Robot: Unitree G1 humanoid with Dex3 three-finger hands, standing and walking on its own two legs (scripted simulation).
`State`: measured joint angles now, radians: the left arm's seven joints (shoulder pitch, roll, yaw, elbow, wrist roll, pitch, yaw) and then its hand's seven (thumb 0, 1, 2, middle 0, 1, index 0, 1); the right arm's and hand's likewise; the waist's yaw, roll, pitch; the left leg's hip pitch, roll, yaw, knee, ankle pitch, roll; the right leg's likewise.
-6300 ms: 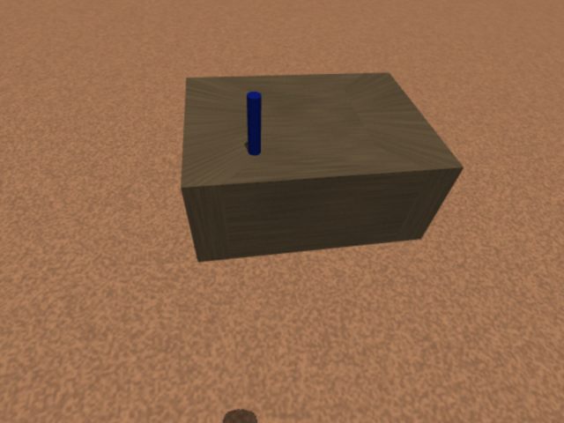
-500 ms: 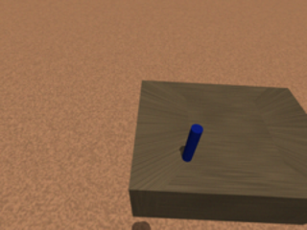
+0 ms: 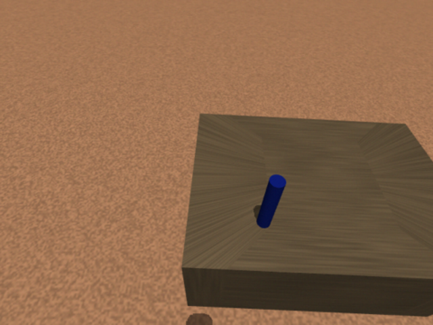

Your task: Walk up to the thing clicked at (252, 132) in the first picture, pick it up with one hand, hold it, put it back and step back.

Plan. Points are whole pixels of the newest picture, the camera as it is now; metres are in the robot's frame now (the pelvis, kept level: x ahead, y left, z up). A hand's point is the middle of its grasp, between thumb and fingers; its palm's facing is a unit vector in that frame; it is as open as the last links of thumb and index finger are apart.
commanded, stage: stand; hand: right
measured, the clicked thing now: (269, 203) +0.51 -0.19 -0.21
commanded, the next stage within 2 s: go down in 0.64 s
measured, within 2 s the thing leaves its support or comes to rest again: neither
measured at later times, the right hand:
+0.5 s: hand out of the picture +0.06 -0.26 -0.16, palm faces -0.05 +0.94 -0.34, open 7.4 cm
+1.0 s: hand out of the picture +0.15 -0.25 -0.16, palm faces +0.06 +0.95 -0.31, open 11.3 cm
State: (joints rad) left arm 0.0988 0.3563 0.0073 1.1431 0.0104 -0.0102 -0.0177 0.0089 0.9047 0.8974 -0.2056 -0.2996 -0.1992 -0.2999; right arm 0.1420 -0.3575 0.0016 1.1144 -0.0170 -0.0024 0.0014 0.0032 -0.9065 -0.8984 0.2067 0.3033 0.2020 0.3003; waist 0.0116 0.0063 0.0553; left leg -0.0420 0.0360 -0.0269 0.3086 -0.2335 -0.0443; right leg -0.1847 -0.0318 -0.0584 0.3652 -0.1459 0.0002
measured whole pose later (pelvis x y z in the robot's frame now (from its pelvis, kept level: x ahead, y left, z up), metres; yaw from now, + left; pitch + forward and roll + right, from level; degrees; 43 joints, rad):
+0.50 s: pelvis +0.00 +0.00 +0.00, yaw +0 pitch -2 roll +0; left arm 0.10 0.35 0.01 1.14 0.01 -0.01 -0.02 0.01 0.90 0.90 -0.21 -0.30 -0.20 -0.30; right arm 0.14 -0.36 0.00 1.11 -0.02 0.00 0.00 0.00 -0.91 -0.90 0.21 0.30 0.20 0.30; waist 0.01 0.01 0.05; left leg -0.04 0.04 -0.03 0.31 -0.23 -0.05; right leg -0.19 -0.03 -0.06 0.37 -0.15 0.00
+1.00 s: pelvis -0.02 +0.00 -0.02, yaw -2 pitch +4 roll +1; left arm 0.04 0.30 0.09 0.82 -0.03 -0.08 0.04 0.01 0.47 0.46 -0.07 -0.10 -0.06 -0.10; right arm -0.07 -0.33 -0.10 0.96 -0.01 0.09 0.02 0.00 -0.46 -0.45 0.09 0.10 0.08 0.10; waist 0.01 -0.01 0.05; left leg -0.31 0.03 0.01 0.55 -0.31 -0.04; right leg -0.45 -0.04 -0.02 0.56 -0.19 0.00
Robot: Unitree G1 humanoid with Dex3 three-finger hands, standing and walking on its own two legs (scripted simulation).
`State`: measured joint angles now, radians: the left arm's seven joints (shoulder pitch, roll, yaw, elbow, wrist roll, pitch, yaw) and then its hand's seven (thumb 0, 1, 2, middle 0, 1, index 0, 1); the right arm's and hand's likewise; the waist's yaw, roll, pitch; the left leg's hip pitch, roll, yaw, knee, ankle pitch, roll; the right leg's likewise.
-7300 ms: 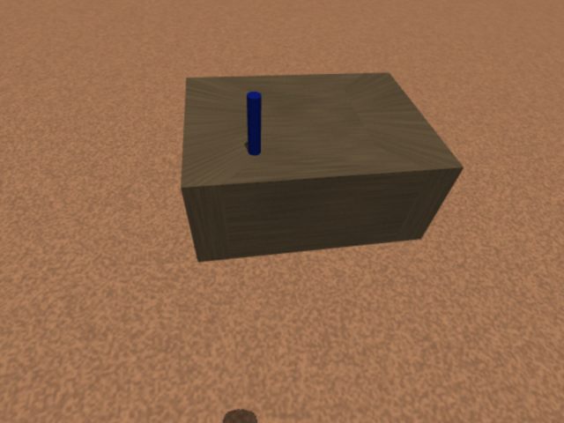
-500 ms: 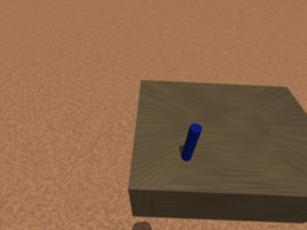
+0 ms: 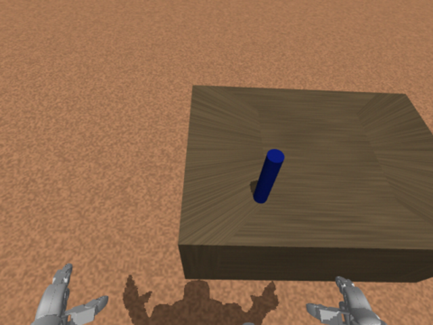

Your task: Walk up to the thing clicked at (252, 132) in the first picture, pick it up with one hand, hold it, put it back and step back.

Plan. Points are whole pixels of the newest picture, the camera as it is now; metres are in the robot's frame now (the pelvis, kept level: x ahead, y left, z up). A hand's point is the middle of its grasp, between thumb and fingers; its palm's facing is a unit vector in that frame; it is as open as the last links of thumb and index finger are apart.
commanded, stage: go down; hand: right
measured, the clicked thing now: (267, 179) +0.54 -0.18 -0.20
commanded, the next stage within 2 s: none
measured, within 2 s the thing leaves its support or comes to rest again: neither
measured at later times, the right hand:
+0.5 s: hand (340, 302) +0.19 -0.27 -0.12, palm faces +0.09 +0.95 -0.31, open 17.3 cm
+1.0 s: hand (353, 299) +0.19 -0.29 -0.10, palm faces +0.10 +0.95 -0.28, open 17.7 cm
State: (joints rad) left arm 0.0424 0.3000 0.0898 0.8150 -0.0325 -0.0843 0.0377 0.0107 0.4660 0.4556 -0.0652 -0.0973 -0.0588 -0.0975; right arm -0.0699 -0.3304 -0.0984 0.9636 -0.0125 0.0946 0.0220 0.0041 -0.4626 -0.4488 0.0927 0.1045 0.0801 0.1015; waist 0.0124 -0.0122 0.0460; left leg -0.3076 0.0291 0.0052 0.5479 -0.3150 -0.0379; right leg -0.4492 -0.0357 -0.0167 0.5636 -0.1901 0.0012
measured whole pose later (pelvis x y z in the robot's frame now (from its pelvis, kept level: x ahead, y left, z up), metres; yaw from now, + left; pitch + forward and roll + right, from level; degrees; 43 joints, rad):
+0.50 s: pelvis +0.03 +0.02 -0.02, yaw -1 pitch +9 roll +1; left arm 0.29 0.27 0.06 0.50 -0.01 -0.11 0.09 0.00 -0.51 0.07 -0.07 -0.05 -0.05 -0.06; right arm 0.17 -0.40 -0.23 0.60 -0.01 0.21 0.15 -0.01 0.50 -0.04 0.05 0.06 0.05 0.05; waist 0.02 0.00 -0.07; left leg -0.41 0.02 0.03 0.72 -0.45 -0.02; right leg -0.57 -0.05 0.01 0.75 -0.33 0.03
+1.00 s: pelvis +0.03 +0.01 -0.03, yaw -1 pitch +9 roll +2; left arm 0.40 0.27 0.04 0.31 -0.01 -0.09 0.08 -0.01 -0.56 0.06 -0.07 -0.05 -0.05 -0.07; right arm 0.26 -0.44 -0.31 0.37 0.02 0.27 0.24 -0.01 0.59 -0.05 0.03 0.06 0.04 0.06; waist 0.02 0.00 -0.09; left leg -0.47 0.01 0.03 0.81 -0.50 -0.02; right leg -0.64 -0.06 0.02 0.86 -0.37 0.02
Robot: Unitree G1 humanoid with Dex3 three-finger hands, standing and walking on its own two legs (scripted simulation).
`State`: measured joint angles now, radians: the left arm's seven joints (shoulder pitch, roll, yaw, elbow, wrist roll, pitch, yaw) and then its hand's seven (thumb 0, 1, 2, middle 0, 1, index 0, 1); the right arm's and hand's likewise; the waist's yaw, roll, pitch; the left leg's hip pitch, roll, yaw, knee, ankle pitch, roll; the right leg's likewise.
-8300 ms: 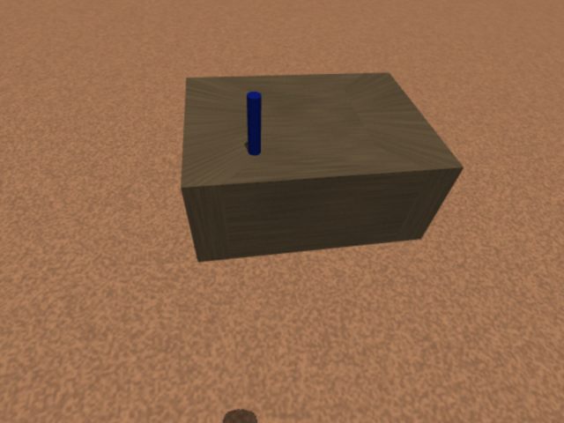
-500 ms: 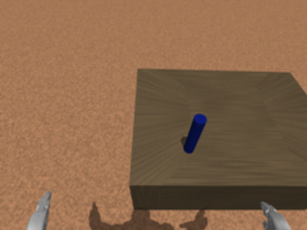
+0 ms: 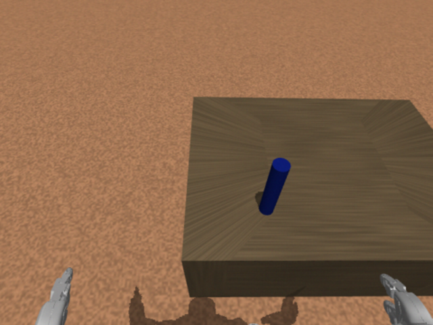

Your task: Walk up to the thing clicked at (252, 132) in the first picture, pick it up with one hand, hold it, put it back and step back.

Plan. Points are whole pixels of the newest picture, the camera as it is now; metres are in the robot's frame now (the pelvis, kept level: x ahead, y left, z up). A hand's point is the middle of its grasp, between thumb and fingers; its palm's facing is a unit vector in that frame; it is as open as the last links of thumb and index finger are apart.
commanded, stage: go down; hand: right
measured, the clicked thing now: (272, 189) +0.51 -0.18 -0.17
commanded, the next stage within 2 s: approach in 1.74 s
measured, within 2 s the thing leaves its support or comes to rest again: neither
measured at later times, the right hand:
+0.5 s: hand (389, 228) +0.31 -0.34 +0.01, palm faces +0.16 +0.97 -0.16, open 17.5 cm
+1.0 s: hand (398, 197) +0.35 -0.36 +0.05, palm faces +0.17 +0.98 -0.10, open 17.1 cm
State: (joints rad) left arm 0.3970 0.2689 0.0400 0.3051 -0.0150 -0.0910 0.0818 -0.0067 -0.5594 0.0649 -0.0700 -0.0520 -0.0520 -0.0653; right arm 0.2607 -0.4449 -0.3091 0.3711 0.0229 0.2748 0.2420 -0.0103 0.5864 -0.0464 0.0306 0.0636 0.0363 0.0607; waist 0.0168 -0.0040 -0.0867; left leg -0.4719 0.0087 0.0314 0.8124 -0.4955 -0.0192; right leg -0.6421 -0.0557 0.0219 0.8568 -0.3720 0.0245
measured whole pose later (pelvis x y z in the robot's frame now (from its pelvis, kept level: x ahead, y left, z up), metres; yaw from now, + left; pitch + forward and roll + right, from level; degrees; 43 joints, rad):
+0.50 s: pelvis -0.03 -0.01 +0.00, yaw +1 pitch +10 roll +2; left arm 0.34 0.28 0.00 0.42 -0.01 -0.17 0.11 -0.01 -0.53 0.04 -0.06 -0.05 -0.06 -0.05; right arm -0.28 -0.65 -0.49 0.85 0.09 0.07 0.40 -0.01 0.54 -0.02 0.06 0.05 0.05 0.05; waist 0.07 -0.01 -0.05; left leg -0.53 0.00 0.01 0.82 -0.45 -0.02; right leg -0.69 -0.07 0.01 0.85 -0.33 0.02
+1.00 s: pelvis -0.02 -0.01 +0.00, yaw +1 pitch +12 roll +3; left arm 0.30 0.27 -0.03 0.45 0.01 -0.16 0.11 -0.01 -0.53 0.05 -0.07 -0.06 -0.06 -0.06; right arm -0.48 -0.77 -0.55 1.09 0.11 -0.13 0.49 -0.01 0.45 -0.04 0.07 0.05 0.06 0.04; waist 0.09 0.02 -0.08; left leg -0.56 -0.01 0.03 0.79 -0.44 -0.02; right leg -0.73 -0.07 0.02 0.85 -0.33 0.02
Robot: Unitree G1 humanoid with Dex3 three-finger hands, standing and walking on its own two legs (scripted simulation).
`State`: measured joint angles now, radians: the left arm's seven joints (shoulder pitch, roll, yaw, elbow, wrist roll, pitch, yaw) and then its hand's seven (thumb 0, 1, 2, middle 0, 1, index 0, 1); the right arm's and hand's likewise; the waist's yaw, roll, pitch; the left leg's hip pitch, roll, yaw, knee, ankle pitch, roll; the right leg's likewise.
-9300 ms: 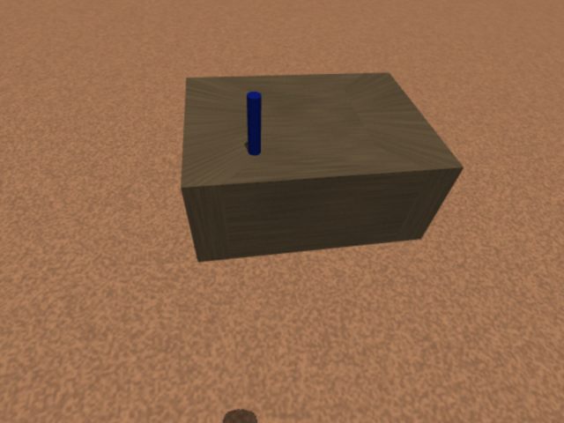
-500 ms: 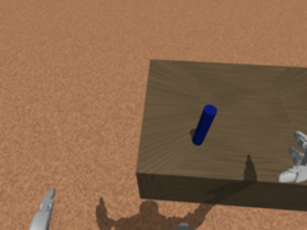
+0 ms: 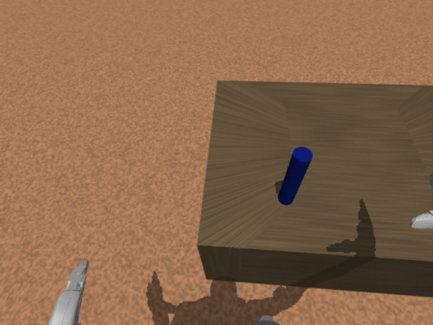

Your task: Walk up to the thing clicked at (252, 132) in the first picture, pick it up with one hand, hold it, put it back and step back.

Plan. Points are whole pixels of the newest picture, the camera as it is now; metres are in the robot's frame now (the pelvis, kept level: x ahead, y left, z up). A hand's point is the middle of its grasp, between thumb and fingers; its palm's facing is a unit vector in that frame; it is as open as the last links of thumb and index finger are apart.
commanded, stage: go down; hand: right
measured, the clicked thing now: (293, 179) +0.53 -0.19 -0.17
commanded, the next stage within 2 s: approach in 0.74 s
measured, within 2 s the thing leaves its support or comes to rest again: neither
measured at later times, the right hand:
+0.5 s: hand out of the picture +0.38 -0.38 +0.07, palm faces +0.19 +0.98 -0.07, open 17.3 cm
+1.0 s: hand out of the picture +0.41 -0.38 +0.07, palm faces +0.19 +0.98 -0.03, open 17.4 cm
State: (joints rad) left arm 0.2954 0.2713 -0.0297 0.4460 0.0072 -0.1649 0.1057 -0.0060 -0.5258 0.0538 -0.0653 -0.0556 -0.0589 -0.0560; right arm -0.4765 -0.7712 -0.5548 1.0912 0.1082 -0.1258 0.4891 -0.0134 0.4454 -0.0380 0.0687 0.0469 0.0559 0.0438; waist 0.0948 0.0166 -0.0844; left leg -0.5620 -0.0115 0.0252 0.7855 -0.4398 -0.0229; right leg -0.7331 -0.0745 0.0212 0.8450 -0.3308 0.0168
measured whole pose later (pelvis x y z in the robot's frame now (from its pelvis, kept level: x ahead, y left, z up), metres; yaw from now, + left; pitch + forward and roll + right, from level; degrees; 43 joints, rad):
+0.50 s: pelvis +0.00 -0.01 +0.00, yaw +0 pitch +14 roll +4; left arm 0.29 0.27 -0.04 0.44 0.01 -0.16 0.09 -0.01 -0.53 0.06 -0.06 -0.05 -0.06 -0.05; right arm -0.57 -0.83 -0.58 1.16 0.10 -0.17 0.51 -0.01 0.50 -0.04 0.06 0.05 0.05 0.05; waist 0.12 0.02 -0.10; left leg -0.59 -0.01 0.03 0.79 -0.43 -0.03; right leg -0.77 -0.08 0.03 0.87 -0.33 0.01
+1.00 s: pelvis +0.00 -0.01 -0.01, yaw +0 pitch +16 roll +4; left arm 0.27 0.26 -0.05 0.43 0.02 -0.17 0.09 -0.01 -0.53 0.05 -0.06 -0.04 -0.05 -0.05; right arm -0.65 -0.86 -0.59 1.24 0.14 -0.24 0.53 -0.01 0.52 -0.04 0.06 0.05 0.05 0.05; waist 0.13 0.02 -0.11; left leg -0.65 -0.01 0.03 0.82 -0.45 -0.04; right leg -0.83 -0.07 0.03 0.90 -0.35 0.00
